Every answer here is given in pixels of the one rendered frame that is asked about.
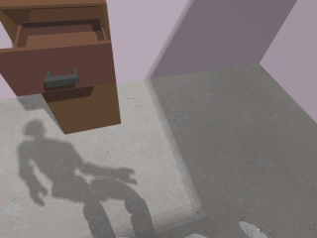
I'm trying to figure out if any right robot hand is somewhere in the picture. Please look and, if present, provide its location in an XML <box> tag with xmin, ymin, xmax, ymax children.
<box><xmin>239</xmin><ymin>221</ymin><xmax>266</xmax><ymax>238</ymax></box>

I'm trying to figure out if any drawer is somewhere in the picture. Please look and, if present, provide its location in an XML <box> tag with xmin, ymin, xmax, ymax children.
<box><xmin>0</xmin><ymin>18</ymin><xmax>116</xmax><ymax>97</ymax></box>

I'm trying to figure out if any cabinet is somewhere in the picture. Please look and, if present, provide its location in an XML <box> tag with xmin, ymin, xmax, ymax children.
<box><xmin>0</xmin><ymin>0</ymin><xmax>121</xmax><ymax>135</ymax></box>

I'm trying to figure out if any handle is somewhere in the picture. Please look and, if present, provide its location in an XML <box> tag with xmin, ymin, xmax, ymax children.
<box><xmin>45</xmin><ymin>68</ymin><xmax>79</xmax><ymax>87</ymax></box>

